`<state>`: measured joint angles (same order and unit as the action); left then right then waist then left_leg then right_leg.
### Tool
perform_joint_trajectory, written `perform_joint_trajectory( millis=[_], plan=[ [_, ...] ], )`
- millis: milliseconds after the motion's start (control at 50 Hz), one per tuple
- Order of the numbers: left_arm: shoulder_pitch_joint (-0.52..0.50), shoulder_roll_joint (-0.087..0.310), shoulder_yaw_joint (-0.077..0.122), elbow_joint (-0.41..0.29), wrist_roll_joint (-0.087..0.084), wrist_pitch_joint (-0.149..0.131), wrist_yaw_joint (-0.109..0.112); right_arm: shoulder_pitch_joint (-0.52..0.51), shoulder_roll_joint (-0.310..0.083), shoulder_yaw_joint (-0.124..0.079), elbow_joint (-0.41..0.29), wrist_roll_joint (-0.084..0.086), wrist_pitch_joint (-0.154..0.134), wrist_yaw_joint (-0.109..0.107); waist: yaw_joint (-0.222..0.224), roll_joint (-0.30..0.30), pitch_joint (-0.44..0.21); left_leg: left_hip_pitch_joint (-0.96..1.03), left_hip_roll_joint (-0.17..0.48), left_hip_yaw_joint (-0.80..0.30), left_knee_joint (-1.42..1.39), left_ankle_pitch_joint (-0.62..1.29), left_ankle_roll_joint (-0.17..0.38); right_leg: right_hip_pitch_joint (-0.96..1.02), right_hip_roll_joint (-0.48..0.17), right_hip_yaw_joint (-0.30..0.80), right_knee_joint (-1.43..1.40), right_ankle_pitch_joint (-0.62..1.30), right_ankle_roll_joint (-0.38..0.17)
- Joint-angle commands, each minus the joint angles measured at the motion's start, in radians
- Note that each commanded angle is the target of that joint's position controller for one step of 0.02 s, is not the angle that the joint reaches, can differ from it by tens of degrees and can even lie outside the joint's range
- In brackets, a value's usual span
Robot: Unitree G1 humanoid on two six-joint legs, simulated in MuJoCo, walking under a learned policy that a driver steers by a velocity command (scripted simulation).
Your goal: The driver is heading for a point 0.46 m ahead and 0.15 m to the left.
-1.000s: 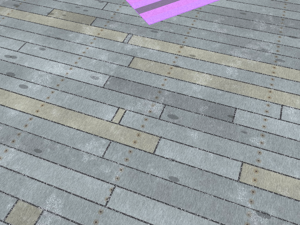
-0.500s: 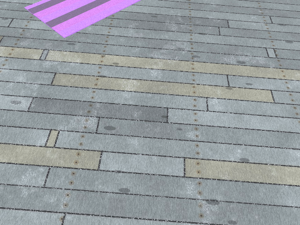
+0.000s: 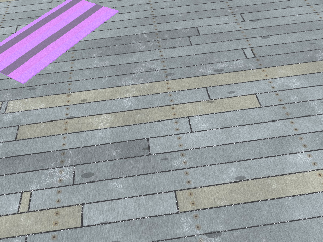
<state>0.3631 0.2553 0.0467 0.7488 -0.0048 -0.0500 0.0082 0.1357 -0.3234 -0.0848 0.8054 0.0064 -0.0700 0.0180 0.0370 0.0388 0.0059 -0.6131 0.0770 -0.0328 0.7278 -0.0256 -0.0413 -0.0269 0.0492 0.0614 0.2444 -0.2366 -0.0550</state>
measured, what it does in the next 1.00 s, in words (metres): walks ahead: left foot, then right foot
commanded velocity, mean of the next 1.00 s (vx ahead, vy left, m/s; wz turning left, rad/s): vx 0.30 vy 0.00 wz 0.10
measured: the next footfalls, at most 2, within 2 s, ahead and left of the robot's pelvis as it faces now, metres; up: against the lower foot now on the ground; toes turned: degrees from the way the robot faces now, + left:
left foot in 0.22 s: +0.29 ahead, +0.15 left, +0.00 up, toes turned +1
right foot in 0.68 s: +0.57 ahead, -0.05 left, +0.00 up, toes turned +10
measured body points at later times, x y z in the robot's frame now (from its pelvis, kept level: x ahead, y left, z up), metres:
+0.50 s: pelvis +0.27 +0.06 +0.00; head +0.30 +0.07 +0.45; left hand +0.43 +0.34 -0.10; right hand +0.33 -0.21 -0.12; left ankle +0.25 +0.15 -0.75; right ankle +0.41 -0.10 -0.69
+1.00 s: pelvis +0.44 +0.04 -0.02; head +0.46 +0.05 +0.43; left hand +0.54 +0.30 -0.14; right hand +0.58 -0.21 -0.14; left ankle +0.43 +0.19 -0.75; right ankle +0.53 -0.05 -0.75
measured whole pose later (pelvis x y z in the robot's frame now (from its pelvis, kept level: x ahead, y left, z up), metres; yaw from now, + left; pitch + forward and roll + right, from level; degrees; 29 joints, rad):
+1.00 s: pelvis +0.44 +0.04 -0.02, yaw +9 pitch -1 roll -1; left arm 0.15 0.22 0.02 0.80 0.02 -0.02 -0.01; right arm 0.23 -0.27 -0.03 0.84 -0.02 0.03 -0.03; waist 0.00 0.01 0.04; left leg -0.28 0.05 -0.06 0.57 -0.27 -0.04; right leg -0.33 0.04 -0.02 0.50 -0.16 -0.02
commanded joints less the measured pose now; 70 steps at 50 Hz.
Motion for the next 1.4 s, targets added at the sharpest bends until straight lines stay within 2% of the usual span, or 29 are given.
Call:
perform_joint_trajectory(
  millis=[20, 160, 180, 220, 240, 260, 280, 300, 320, 360, 400, 480, 580, 660, 680, 700, 720, 740, 780, 820, 860, 880, 920, 960, 980, 1000, 1040, 1120, 1400],
  plan=[
    [0.019, 0.195, 0.054, -0.032, -0.006, -0.017, 0.007, -0.176, -0.043, 0.005, -0.108, 0.007, -0.025, 0.011, 0.043, -0.135, 0.083, -0.079, -0.010, 0.011, -0.108, 0.079, -0.005, -0.013, -0.248, 0.151, -0.117, 0.088, -0.146],
    [0.067, 0.215, 0.063, 0.018, -0.016, -0.001, 0.010, -0.194, -0.061, 0.014, -0.142, 0.014, -0.047, 0.040, 0.020, -0.162, 0.092, 0.037, -0.044, 0.035, -0.222, -0.014, 0.074, 0.066, -0.306, 0.148, -0.028, 0.327, -0.123],
    [0.053, 0.221, 0.064, 0.015, -0.013, 0.001, 0.011, -0.144, -0.086, 0.003, -0.131, 0.013, -0.047, 0.035, -0.011, -0.170, 0.052, 0.119, -0.073, 0.062, -0.224, -0.051, 0.094, 0.079, -0.291, 0.131, 0.037, 0.518, -0.110],
    [0.045, 0.194, 0.050, 0.007, -0.002, 0.010, 0.017, 0.122, -0.155, -0.030, -0.060, 0.007, -0.040, 0.020, -0.141, -0.147, -0.152, 0.522, -0.082, 0.075, -0.214, -0.033, 0.168, -0.018, -0.203, 0.026, 0.386, 0.747, -0.052],
    [0.134, 0.115, 0.024, -0.022, 0.013, -0.001, 0.013, 0.274, -0.247, -0.050, -0.041, -0.012, -0.037, 0.014, -0.142, 0.054, -0.336, 0.929, 0.177, -0.323, -0.203, -0.127, 0.313, -0.362, -0.096, -0.010, 0.771, 0.400, 0.016],
    [0.148, 0.082, 0.011, -0.018, 0.002, -0.023, 0.011, 0.319, -0.212, -0.041, -0.012, 0.009, -0.035, 0.024, -0.133, 0.263, -0.424, 1.051, 0.298, -0.738, -0.407, -0.347, 0.411, -0.587, 0.038, 0.037, 1.016, -0.294, 0.057],
    [0.049, 0.174, 0.030, -0.040, -0.023, -0.043, 0.002, 0.247, -0.149, -0.018, -0.022, 0.026, -0.032, 0.024, -0.145, 0.169, -0.267, 0.955, 0.267, -0.690, -0.456, -0.468, 0.359, -0.714, -0.034, 0.082, 1.099, -0.283, 0.041],
    [-0.040, 0.183, 0.029, -0.065, -0.038, -0.059, -0.006, 0.182, -0.121, -0.010, -0.042, 0.016, -0.024, 0.018, -0.134, 0.092, -0.147, 0.817, 0.230, -0.553, -0.465, -0.436, 0.324, -0.739, -0.083, 0.056, 1.082, -0.208, 0.024],
    [-0.086, 0.172, 0.026, -0.075, -0.024, -0.070, -0.008, 0.131, -0.109, -0.004, -0.054, 0.003, -0.019, 0.014, -0.105, 0.009, -0.060, 0.669, 0.191, -0.458, -0.488, -0.336, 0.310, -0.719, -0.120, 0.035, 1.005, -0.139, 0.020],
    [-0.075, 0.157, 0.032, -0.073, 0.004, -0.066, -0.007, 0.086, -0.088, 0.005, -0.075, -0.016, -0.019, 0.009, -0.048, 0.012, -0.016, 0.507, 0.135, -0.376, -0.533, -0.193, 0.307, -0.617, -0.158, 0.038, 0.893, -0.067, 0.031],
    [-0.049, 0.129, 0.028, -0.070, 0.015, -0.053, -0.007, 0.079, -0.087, 0.004, -0.078, -0.003, -0.020, 0.003, -0.021, 0.025, -0.010, 0.430, 0.109, -0.315, -0.571, -0.142, 0.321, -0.577, -0.160, 0.020, 0.813, -0.047, 0.057],
    [-0.184, 0.099, 0.012, -0.112, 0.021, -0.050, -0.002, 0.098, -0.123, -0.009, -0.066, 0.004, -0.019, -0.016, -0.044, 0.020, 0.046, 0.323, 0.046, -0.160, -0.566, 0.111, 0.282, -0.522, -0.127, -0.019, 0.503, 0.172, 0.105],
    [-0.299, 0.091, 0.011, -0.140, 0.014, -0.066, -0.023, 0.212, -0.115, -0.005, -0.015, 0.014, 0.005, -0.031, -0.100, 0.041, -0.014, 0.416, 0.046, -0.139, -0.453, 0.229, 0.219, -0.409, -0.056, -0.019, 0.289, 0.406, 0.086],
    [-0.191, 0.142, 0.037, -0.110, 0.031, -0.070, -0.023, 0.174, -0.100, 0.000, -0.016, 0.007, 0.024, -0.037, -0.020, 0.043, -0.066, 0.501, 0.043, -0.178, -0.246, 0.273, 0.160, -0.264, -0.053, -0.015, 0.179, 0.391, 0.020],
    [-0.135, 0.187, 0.046, -0.105, 0.043, -0.075, -0.017, 0.195, -0.070, 0.012, -0.028, -0.007, 0.023, -0.035, -0.006, -0.022, -0.143, 0.453, -0.019, -0.149, -0.100, 0.180, 0.121, -0.101, -0.139, 0.040, 0.195, 0.683, -0.019],
    [-0.088, 0.224, 0.047, -0.117, 0.061, -0.067, -0.013, 0.326, -0.012, 0.033, -0.021, -0.020, 0.014, -0.033, -0.036, -0.199, -0.281, 0.245, -0.110, -0.112, 0.159, -0.207, 0.058, 0.198, -0.353, 0.254, 0.276, 1.005, -0.159],
    [-0.046, 0.141, 0.031, -0.087, 0.037, -0.047, -0.019, 0.402, -0.015, 0.042, 0.007, -0.002, 0.022, -0.029, -0.028, -0.322, -0.406, 0.163, -0.134, -0.105, 0.348, -0.653, 0.014, 0.274, -0.459, 0.426, 0.255, 0.959, -0.261],
    [-0.068, 0.110, 0.017, -0.088, 0.013, -0.033, -0.029, 0.364, -0.089, 0.023, 0.008, 0.009, 0.036, -0.028, -0.020, -0.215, -0.348, 0.123, -0.100, -0.140, 0.413, -0.674, 0.001, 0.191, -0.422, 0.436, 0.211, 0.712, -0.238],
    [-0.196, 0.104, 0.007, -0.093, 0.019, -0.016, -0.034, 0.221, -0.090, 0.016, -0.019, 0.003, 0.077, -0.040, -0.037, -0.094, -0.162, 0.098, -0.047, -0.092, 0.393, -0.573, -0.021, -0.047, -0.354, 0.342, 0.114, 0.389, -0.178],
    [-0.295, 0.112, 0.009, -0.091, 0.032, -0.006, -0.034, 0.217, -0.062, 0.018, -0.017, -0.001, 0.109, -0.052, -0.082, -0.163, -0.078, 0.215, -0.017, -0.061, 0.222, -0.506, -0.035, -0.250, -0.278, 0.232, 0.045, 0.243, -0.151],
    [-0.306, 0.109, 0.012, -0.076, 0.035, 0.005, -0.027, 0.237, -0.022, 0.028, 0.005, -0.007, 0.108, -0.055, -0.086, -0.200, -0.089, 0.325, -0.038, -0.015, 0.074, -0.445, -0.039, -0.300, -0.219, 0.139, 0.043, 0.241, -0.136],
    [-0.289, 0.090, 0.008, -0.067, 0.035, 0.006, -0.021, 0.217, -0.027, 0.025, 0.013, -0.015, 0.107, -0.057, -0.069, -0.158, -0.101, 0.362, -0.047, -0.004, 0.043, -0.385, -0.031, -0.299, -0.203, 0.120, 0.028, 0.197, -0.123],
    [-0.314, 0.108, 0.009, -0.057, 0.018, 0.011, -0.017, 0.235, -0.010, 0.031, 0.020, -0.015, 0.103, -0.052, -0.093, -0.177, -0.113, 0.450, -0.039, 0.008, -0.139, -0.210, -0.015, -0.310, -0.226, 0.120, 0.055, 0.127, -0.134],
    [-0.254, 0.078, -0.003, -0.018, 0.016, 0.015, -0.015, 0.196, -0.033, 0.028, 0.012, -0.034, 0.097, -0.048, -0.085, -0.120, -0.095, 0.525, -0.027, -0.013, -0.249, -0.099, 0.022, -0.358, -0.173, 0.098, 0.061, -0.120, -0.053],
    [-0.240, 0.069, -0.008, -0.009, 0.024, 0.014, -0.017, 0.160, -0.074, 0.024, -0.015, -0.037, 0.096, -0.053, -0.062, -0.067, -0.050, 0.500, 0.042, -0.090, -0.305, -0.114, 0.055, -0.382, -0.141, 0.078, 0.092, -0.216, -0.006],
    [-0.214, 0.071, -0.003, -0.012, 0.026, 0.016, -0.017, 0.122, -0.124, 0.009, -0.001, -0.023, 0.097, -0.054, -0.008, 0.064, 0.005, 0.351, 0.034, -0.090, -0.305, -0.319, 0.091, -0.322, -0.073, 0.005, 0.106, -0.190, 0.030],
    [-0.245, 0.086, 0.001, -0.002, 0.025, 0.017, -0.009, 0.100, -0.042, 0.028, -0.001, -0.027, 0.081, -0.052, -0.032, 0.050, 0.028, 0.269, 0.006, -0.074, -0.340, -0.401, 0.070, -0.231, -0.070, -0.004, 0.165, -0.081, 0.038],
    [-0.210, 0.075, 0.002, 0.037, 0.019, 0.018, -0.001, 0.123, -0.039, 0.030, 0.022, -0.016, 0.049, -0.050, -0.039, 0.021, -0.017, 0.347, -0.005, -0.054, -0.289, -0.158, 0.044, -0.197, -0.074, -0.012, 0.210, 0.132, 0.020],
    [-0.220, 0.096, 0.013, 0.161, 0.005, 0.051, 0.019, 0.113, -0.029, 0.036, 0.102, -0.009, 0.055, -0.049, -0.039, -0.037, -0.027, 0.397, -0.032, -0.022, -0.285, 0.001, 0.049, -0.111, -0.082, -0.013, 0.234, 0.300, 0.032]
  ],
)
